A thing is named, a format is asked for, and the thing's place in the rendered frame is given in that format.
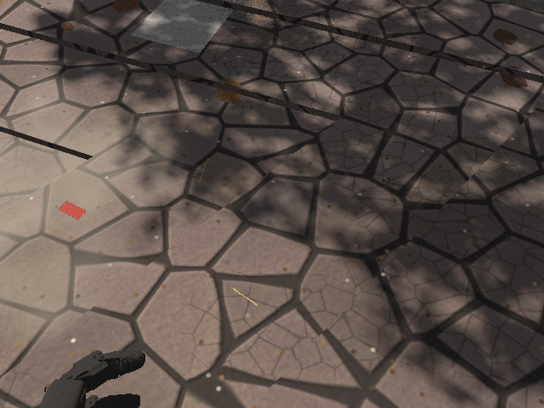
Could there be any left robot hand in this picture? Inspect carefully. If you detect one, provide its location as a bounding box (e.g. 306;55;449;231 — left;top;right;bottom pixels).
39;350;145;408

